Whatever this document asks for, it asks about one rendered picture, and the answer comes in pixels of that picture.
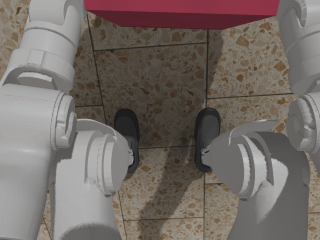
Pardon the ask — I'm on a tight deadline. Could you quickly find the robot left upper arm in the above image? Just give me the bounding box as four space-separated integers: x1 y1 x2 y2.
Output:
0 83 77 240

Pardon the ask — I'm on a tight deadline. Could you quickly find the carton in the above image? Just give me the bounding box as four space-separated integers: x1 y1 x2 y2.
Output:
84 0 280 30

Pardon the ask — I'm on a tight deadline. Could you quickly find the robot left thigh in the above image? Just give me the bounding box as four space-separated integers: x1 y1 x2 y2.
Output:
48 130 124 240

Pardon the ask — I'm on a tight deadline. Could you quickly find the robot right forearm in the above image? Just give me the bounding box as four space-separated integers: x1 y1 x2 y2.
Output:
274 0 320 96

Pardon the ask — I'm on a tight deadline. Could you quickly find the left robot shin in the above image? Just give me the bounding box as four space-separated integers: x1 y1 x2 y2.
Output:
48 119 134 185

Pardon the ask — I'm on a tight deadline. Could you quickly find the robot right upper arm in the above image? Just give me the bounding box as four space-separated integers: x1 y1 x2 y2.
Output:
285 92 320 178

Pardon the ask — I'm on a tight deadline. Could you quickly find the robot left forearm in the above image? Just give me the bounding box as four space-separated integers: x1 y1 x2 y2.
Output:
0 0 88 93

